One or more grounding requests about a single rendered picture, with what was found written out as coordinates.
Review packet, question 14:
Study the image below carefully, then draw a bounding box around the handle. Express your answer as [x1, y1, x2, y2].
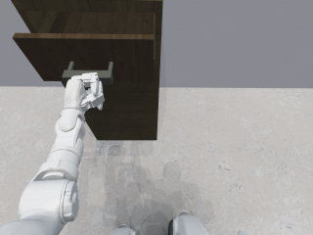
[62, 61, 113, 85]

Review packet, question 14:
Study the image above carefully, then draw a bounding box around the cabinet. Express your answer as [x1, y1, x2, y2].
[11, 0, 163, 141]

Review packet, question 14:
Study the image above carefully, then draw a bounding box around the right robot shin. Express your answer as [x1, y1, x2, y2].
[173, 211, 190, 235]

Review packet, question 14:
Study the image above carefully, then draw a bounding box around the robot shin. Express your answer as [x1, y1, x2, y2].
[173, 211, 190, 235]
[118, 224, 129, 228]

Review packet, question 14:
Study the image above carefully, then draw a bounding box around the left robot upper arm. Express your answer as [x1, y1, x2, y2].
[0, 179, 79, 235]

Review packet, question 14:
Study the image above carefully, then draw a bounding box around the left robot hand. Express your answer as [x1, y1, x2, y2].
[64, 72, 105, 115]

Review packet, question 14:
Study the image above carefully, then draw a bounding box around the left robot shin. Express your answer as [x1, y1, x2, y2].
[118, 224, 129, 228]

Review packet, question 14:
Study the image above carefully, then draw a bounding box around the drawer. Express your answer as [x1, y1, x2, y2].
[13, 12, 154, 82]

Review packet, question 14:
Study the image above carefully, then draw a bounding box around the robot left forearm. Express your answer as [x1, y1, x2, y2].
[18, 109, 86, 219]

